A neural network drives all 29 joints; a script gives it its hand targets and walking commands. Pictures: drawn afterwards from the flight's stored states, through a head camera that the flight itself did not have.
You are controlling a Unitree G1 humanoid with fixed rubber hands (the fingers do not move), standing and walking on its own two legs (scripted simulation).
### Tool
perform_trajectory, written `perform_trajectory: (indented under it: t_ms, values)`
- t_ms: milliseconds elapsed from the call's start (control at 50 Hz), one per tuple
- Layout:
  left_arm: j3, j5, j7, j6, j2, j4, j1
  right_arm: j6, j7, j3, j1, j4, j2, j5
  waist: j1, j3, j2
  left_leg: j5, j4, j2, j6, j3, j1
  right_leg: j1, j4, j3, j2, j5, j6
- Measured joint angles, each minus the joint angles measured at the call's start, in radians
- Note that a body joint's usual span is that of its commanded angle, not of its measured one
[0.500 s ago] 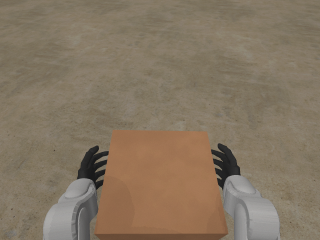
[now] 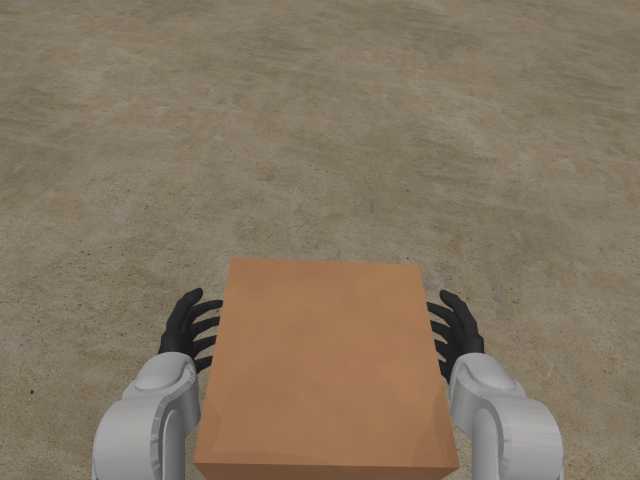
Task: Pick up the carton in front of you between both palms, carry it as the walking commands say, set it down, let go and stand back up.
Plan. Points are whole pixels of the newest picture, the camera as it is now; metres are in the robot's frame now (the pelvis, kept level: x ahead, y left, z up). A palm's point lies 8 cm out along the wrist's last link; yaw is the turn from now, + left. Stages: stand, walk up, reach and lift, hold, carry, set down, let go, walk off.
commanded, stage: carry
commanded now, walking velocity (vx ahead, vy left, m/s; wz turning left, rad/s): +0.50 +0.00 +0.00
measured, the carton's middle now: (318, 391) +0.23 +0.00 +0.01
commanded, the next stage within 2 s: none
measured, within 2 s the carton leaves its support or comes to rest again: neither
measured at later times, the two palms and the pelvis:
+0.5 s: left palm (244, 165) +0.57 +0.11 +0.07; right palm (418, 166) +0.60 -0.19 +0.07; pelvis +0.35 -0.06 +0.00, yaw +3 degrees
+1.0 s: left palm (236, 66) +0.94 +0.16 +0.07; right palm (367, 71) +0.93 -0.14 +0.08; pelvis +0.70 +0.02 -0.01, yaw -1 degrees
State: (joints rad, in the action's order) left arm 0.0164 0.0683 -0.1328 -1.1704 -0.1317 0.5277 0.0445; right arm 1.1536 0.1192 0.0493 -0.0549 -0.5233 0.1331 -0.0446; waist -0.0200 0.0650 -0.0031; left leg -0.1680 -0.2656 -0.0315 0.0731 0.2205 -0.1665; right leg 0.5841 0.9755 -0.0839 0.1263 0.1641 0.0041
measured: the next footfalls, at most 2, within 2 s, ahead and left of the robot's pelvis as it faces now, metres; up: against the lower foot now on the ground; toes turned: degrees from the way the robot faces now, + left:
right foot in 0.28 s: +0.41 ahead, -0.12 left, +0.00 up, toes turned -9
left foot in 0.80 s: +0.77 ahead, +0.09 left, +0.00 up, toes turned +13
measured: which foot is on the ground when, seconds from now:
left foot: down 0.00-0.30, up 0.32-0.78, down 0.80-1.00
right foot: up 0.00-0.26, down 0.28-0.84, up 0.86-1.00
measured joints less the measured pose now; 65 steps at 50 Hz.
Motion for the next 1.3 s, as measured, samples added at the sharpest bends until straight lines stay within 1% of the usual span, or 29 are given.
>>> perform_trajectory:
  t_ms: [80, 120, 240, 260, 280, 300, 320, 360, 380, 420, 460, 520, 580, 640, 700, 780, 800, 820, 840, 860, 880, 900, 940, 980, 1040, 1120, 1180, 1220, 1300]
  values:
    - [-0.001, 0.001, 0.0, -0.003, -0.001, 0.038, 0.013, -0.002, -0.001, -0.009, -0.007, -0.025, 0.001, 0.004, 0.007, 0.025, -0.002, -0.046, 0.067, 0.007, -0.019, -0.013, 0.116, 0.05, -0.158, -0.027, 0.008, -0.077, 0.02]
    - [0.0, -0.001, 0.0, -0.012, -0.001, 0.061, 0.013, 0.004, -0.001, -0.014, -0.006, -0.043, 0.0, 0.004, 0.01, 0.033, -0.005, -0.081, 0.083, 0.01, -0.031, -0.019, 0.172, 0.053, -0.241, -0.043, 0.002, -0.109, 0.02]
    - [0.009, -0.014, -0.006, -0.046, 0.001, 0.094, 0.001, 0.042, 0.006, -0.02, 0.008, -0.079, -0.001, 0.003, 0.01, 0.041, 0.002, -0.224, 0.082, 0.001, -0.089, -0.035, 0.332, -0.025, -0.457, -0.12, -0.051, -0.147, -0.028]
    - [0.01, -0.019, -0.007, -0.05, 0.001, 0.09, -0.005, 0.049, 0.005, -0.018, 0.01, -0.082, -0.002, 0.004, 0.011, 0.037, 0.008, -0.267, 0.035, -0.011, -0.1, -0.041, 0.343, -0.061, -0.486, -0.137, -0.068, -0.135, -0.034]
    - [0.011, -0.023, -0.007, -0.05, 0.002, 0.079, -0.011, 0.055, 0.006, -0.013, 0.014, -0.082, -0.002, 0.006, 0.016, 0.034, 0.02, -0.32, -0.061, -0.03, -0.107, -0.046, 0.33, -0.092, -0.496, -0.151, -0.085, -0.108, -0.049]
    - [0.01, -0.024, -0.007, -0.043, 0.002, 0.051, -0.023, 0.058, 0.008, -0.004, 0.023, -0.068, -0.004, 0.005, 0.023, 0.026, 0.04, -0.329, -0.229, -0.063, -0.106, -0.057, 0.268, -0.09, -0.45, -0.164, -0.095, -0.073, -0.076]
    - [0.01, -0.025, -0.007, -0.041, 0.003, 0.023, -0.037, 0.061, 0.009, 0.005, 0.03, -0.053, -0.005, 0.003, 0.031, 0.016, 0.045, -0.304, -0.437, -0.067, -0.102, -0.097, 0.177, -0.092, -0.417, -0.169, -0.095, -0.039, -0.095]
    - [0.013, -0.026, -0.007, -0.037, 0.003, -0.01, -0.044, 0.066, 0.009, 0.012, 0.038, -0.03, -0.005, -0.001, 0.036, -0.011, 0.037, -0.265, -0.778, -0.043, -0.083, -0.164, -0.009, -0.134, -0.435, -0.17, -0.09, -0.017, -0.109]
    - [0.015, -0.027, -0.007, -0.033, 0.002, -0.014, -0.038, 0.066, 0.009, 0.009, 0.036, -0.025, -0.004, -0.003, 0.037, -0.021, 0.033, -0.236, -0.87, -0.039, -0.071, -0.173, -0.088, -0.165, -0.465, -0.169, -0.09, -0.015, -0.107]
    - [0.02, -0.03, -0.007, -0.02, 0.001, -0.01, -0.018, 0.056, 0.007, -0.002, 0.029, -0.017, -0.004, -0.006, 0.039, -0.032, 0.025, -0.167, -0.913, -0.048, -0.058, -0.17, -0.212, -0.231, -0.539, -0.163, -0.093, -0.016, -0.097]
    - [0.023, -0.029, -0.004, -0.002, -0.001, -0.004, 0.001, 0.037, 0.003, -0.013, 0.022, -0.01, -0.003, -0.013, 0.042, -0.031, 0.016, -0.106, -0.867, -0.064, -0.059, -0.161, -0.304, -0.293, -0.605, -0.153, -0.096, -0.013, -0.091]
    - [0.025, -0.026, 0.002, 0.023, -0.003, 0.0, 0.025, 0.012, -0.002, -0.027, 0.005, -0.006, -0.001, -0.022, 0.041, -0.014, 0.009, -0.031, -0.75, -0.086, -0.077, -0.148, -0.396, -0.386, -0.686, -0.138, -0.099, 0.002, -0.082]
    - [0.022, -0.029, 0.004, 0.034, -0.004, 0.012, 0.037, 0.003, -0.003, -0.033, -0.009, -0.022, 0.0, -0.025, 0.034, 0.005, 0.009, 0.039, -0.63, -0.1, -0.096, -0.128, -0.451, -0.479, -0.752, -0.126, -0.102, 0.027, -0.069]
    - [0.017, -0.032, 0.005, 0.031, -0.004, 0.039, 0.037, 0.01, 0.0, -0.034, -0.011, -0.055, 0.0, -0.022, 0.026, 0.019, 0.013, 0.098, -0.503, -0.1, -0.102, -0.104, -0.472, -0.568, -0.794, -0.117, -0.105, 0.068, -0.052]
    - [0.013, -0.034, 0.005, 0.019, -0.003, 0.066, 0.031, 0.024, 0.007, -0.032, -0.007, -0.089, 0.0, -0.015, 0.02, 0.029, 0.017, 0.138, -0.371, -0.084, -0.09, -0.069, -0.457, -0.653, -0.816, -0.111, -0.107, 0.125, -0.029]
    - [0.014, -0.032, 0.004, -0.01, -0.002, 0.091, 0.021, 0.05, 0.017, -0.028, 0.005, -0.108, -0.001, -0.002, 0.026, 0.032, 0.003, 0.155, -0.235, -0.038, -0.056, -0.01, -0.38, -0.754, -0.788, -0.096, -0.092, 0.235, 0.014]
    - [0.015, -0.03, 0.003, -0.018, -0.002, 0.096, 0.018, 0.056, 0.019, -0.027, 0.012, -0.105, -0.002, 0.002, 0.027, 0.029, -0.002, 0.135, -0.205, -0.022, -0.049, 0.009, -0.339, -0.759, -0.725, -0.089, -0.081, 0.283, 0.024]
    - [0.023, -0.029, 0.002, -0.025, 0.0, 0.091, 0.009, 0.054, 0.02, -0.03, 0.02, -0.089, -0.002, 0.003, 0.02, 0.023, -0.024, 0.133, -0.218, -0.004, -0.011, 0.023, -0.321, -0.735, -0.609, -0.084, -0.053, 0.336, 0.028]
    - [0.033, -0.029, 0.001, -0.032, 0.002, 0.076, -0.003, 0.051, 0.02, -0.03, 0.033, -0.064, -0.003, 0.003, 0.015, 0.015, -0.04, 0.094, -0.264, 0.002, 0.014, 0.033, -0.321, -0.665, -0.424, -0.067, -0.026, 0.318, 0.022]
    - [0.04, -0.027, 0.0, -0.037, 0.003, 0.061, -0.013, 0.052, 0.021, -0.028, 0.046, -0.04, -0.004, 0.003, 0.011, 0.005, -0.04, 0.053, -0.289, -0.001, 0.026, 0.036, -0.314, -0.572, -0.218, -0.024, -0.027, 0.299, 0.015]
    - [0.044, -0.025, 0.0, -0.042, 0.003, 0.049, -0.021, 0.052, 0.021, -0.025, 0.053, -0.024, -0.005, 0.003, 0.009, -0.009, -0.036, 0.027, -0.284, -0.003, 0.03, 0.035, -0.293, -0.478, -0.038, 0.014, -0.039, 0.281, 0.005]
    - [0.043, -0.023, 0.0, -0.046, 0.003, 0.042, -0.025, 0.052, 0.021, -0.022, 0.053, -0.018, -0.004, 0.004, 0.008, -0.021, -0.029, 0.02, -0.259, -0.006, 0.021, 0.034, -0.264, -0.394, 0.092, 0.035, -0.049, 0.257, -0.006]
    - [0.034, -0.02, 0.0, -0.043, 0.003, 0.034, -0.026, 0.047, 0.02, -0.015, 0.04, -0.02, -0.003, 0.006, 0.005, -0.036, -0.018, 0.021, -0.189, -0.005, 0.014, 0.028, -0.2, -0.255, 0.197, 0.04, -0.048, 0.193, -0.02]
    - [0.022, -0.016, 0.0, -0.032, 0.002, 0.028, -0.023, 0.034, 0.016, -0.009, 0.025, -0.026, -0.002, 0.005, 0.002, -0.039, -0.008, 0.021, -0.119, -0.005, 0.011, 0.018, -0.137, -0.152, 0.176, 0.029, -0.035, 0.129, -0.023]
    - [0.006, -0.009, 0.001, -0.011, 0.001, 0.024, -0.013, 0.014, 0.008, -0.003, 0.008, -0.032, -0.001, 0.003, 0.0, -0.028, 0.0, 0.008, -0.037, -0.004, 0.0, 0.001, -0.047, -0.05, 0.07, 0.012, -0.015, 0.053, -0.012]
    - [0.0, -0.006, 0.002, -0.004, -0.001, 0.05, 0.007, 0.005, -0.005, -0.008, -0.006, -0.05, 0.001, 0.01, 0.005, -0.001, 0.0, -0.029, 0.044, 0.0, -0.017, -0.014, 0.072, 0.023, -0.103, -0.016, 0.002, -0.031, 0.011]
    - [0.001, -0.006, 0.002, -0.014, -0.001, 0.081, 0.012, 0.01, -0.005, -0.015, -0.008, -0.071, 0.001, 0.011, 0.011, 0.015, -0.004, -0.074, 0.079, 0.004, -0.036, -0.022, 0.157, 0.036, -0.241, -0.041, 0.0, -0.087, 0.018]
    - [0.004, -0.008, 0.001, -0.024, -0.001, 0.097, 0.013, 0.018, -0.005, -0.02, -0.006, -0.082, 0.0, 0.01, 0.014, 0.023, -0.007, -0.114, 0.091, 0.005, -0.052, -0.026, 0.213, 0.027, -0.33, -0.065, -0.011, -0.113, 0.009]
    - [0.009, -0.016, -0.001, -0.044, 0.0, 0.106, 0.007, 0.042, 0.0, -0.024, -0.001, -0.097, 0.0, 0.005, 0.011, 0.029, 0.002, -0.217, 0.077, -0.004, -0.095, -0.038, 0.318, -0.037, -0.463, -0.117, -0.049, -0.134, -0.024]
